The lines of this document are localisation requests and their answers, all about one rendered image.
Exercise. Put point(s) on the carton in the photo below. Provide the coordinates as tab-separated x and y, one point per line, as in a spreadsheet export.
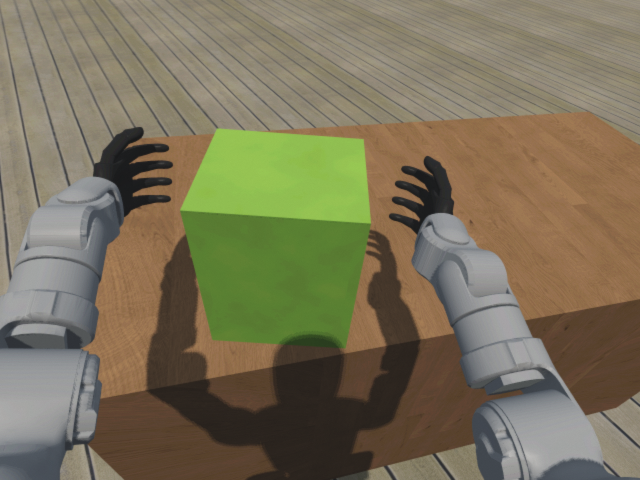
277	226

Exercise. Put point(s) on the robot right upper arm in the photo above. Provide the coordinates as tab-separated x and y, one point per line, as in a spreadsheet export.
536	436

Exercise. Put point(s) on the robot left upper arm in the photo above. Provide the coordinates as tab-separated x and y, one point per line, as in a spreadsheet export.
49	402

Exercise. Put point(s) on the robot left forearm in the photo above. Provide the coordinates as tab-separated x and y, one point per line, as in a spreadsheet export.
50	301

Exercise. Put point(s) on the robot right forearm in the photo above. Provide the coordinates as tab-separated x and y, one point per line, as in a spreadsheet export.
498	350

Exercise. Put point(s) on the right robot hand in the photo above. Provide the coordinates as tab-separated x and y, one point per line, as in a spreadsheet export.
437	200

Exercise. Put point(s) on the left robot hand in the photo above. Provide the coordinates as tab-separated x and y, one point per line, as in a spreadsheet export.
114	166

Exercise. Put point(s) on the pedestal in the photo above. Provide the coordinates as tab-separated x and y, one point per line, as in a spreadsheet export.
555	196

